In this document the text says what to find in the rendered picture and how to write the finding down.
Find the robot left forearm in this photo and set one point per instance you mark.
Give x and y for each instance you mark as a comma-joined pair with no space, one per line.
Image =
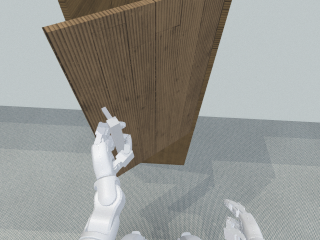
109,200

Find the robot left hand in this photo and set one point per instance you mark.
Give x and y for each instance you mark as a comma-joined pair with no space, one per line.
101,152

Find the cupboard door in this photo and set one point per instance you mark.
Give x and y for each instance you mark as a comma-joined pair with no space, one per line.
145,62

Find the robot right hand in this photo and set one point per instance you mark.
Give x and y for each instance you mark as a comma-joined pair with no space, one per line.
244,229

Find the handle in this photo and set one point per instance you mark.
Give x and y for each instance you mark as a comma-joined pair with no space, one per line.
115,130

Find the right robot shin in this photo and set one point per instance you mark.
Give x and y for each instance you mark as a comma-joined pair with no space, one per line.
185,234

